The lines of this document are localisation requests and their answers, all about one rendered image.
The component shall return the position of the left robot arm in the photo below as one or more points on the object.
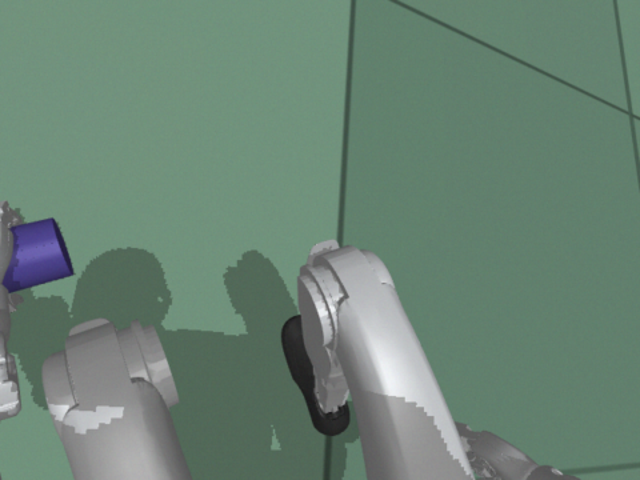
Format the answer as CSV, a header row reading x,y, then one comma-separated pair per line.
x,y
10,400

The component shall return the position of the right robot foot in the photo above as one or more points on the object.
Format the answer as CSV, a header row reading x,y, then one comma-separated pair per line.
x,y
301,369

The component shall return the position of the left robot hand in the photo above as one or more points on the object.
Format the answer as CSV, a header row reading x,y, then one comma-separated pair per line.
x,y
8,219

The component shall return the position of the right robot hand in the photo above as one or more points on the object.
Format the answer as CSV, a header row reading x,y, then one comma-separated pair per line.
x,y
493,458

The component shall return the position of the bottle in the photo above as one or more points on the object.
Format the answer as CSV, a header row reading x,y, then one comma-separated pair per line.
x,y
39,256

